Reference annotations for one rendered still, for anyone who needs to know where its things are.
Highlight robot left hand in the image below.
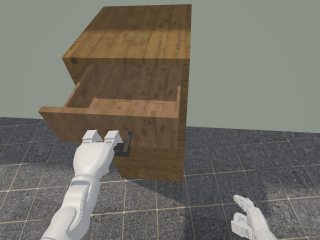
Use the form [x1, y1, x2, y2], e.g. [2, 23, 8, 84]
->
[73, 130, 123, 181]

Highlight handle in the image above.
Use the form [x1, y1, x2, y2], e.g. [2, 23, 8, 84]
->
[91, 129, 133, 157]

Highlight robot left forearm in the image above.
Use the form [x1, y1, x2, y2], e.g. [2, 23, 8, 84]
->
[41, 175, 101, 240]

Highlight robot right forearm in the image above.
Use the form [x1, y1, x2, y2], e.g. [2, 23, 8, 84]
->
[252, 229, 277, 240]

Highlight robot right hand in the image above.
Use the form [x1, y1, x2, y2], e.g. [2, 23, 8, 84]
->
[231, 195, 270, 240]

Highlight cabinet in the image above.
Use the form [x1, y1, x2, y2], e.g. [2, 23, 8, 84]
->
[62, 4, 192, 183]

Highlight drawer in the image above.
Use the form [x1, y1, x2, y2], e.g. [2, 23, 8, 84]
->
[38, 64, 183, 149]

